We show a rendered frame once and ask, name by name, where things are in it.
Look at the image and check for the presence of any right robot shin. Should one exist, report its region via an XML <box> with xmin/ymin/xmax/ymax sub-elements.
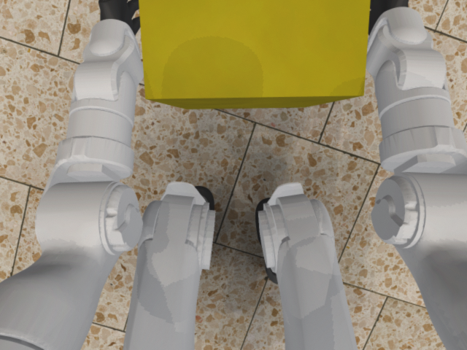
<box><xmin>267</xmin><ymin>182</ymin><xmax>335</xmax><ymax>273</ymax></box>

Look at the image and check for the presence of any carton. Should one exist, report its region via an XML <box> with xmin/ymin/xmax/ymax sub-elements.
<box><xmin>139</xmin><ymin>0</ymin><xmax>371</xmax><ymax>109</ymax></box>

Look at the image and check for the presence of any robot left upper arm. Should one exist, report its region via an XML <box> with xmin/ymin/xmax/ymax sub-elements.
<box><xmin>0</xmin><ymin>181</ymin><xmax>143</xmax><ymax>350</ymax></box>

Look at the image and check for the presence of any right robot hand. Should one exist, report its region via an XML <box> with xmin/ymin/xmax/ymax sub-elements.
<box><xmin>368</xmin><ymin>0</ymin><xmax>409</xmax><ymax>35</ymax></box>

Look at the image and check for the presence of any left robot hand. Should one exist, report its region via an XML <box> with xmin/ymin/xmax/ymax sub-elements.
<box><xmin>99</xmin><ymin>0</ymin><xmax>140</xmax><ymax>35</ymax></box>

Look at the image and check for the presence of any left robot forearm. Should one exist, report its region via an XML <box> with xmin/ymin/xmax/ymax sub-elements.
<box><xmin>35</xmin><ymin>19</ymin><xmax>144</xmax><ymax>242</ymax></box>

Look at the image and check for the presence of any robot right upper arm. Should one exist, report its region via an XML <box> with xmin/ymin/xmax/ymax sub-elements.
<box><xmin>371</xmin><ymin>172</ymin><xmax>467</xmax><ymax>350</ymax></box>

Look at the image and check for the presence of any right robot forearm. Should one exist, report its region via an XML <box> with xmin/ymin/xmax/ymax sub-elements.
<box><xmin>366</xmin><ymin>7</ymin><xmax>467</xmax><ymax>174</ymax></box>

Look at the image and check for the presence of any robot right thigh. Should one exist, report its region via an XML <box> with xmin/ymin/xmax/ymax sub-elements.
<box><xmin>258</xmin><ymin>194</ymin><xmax>358</xmax><ymax>350</ymax></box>

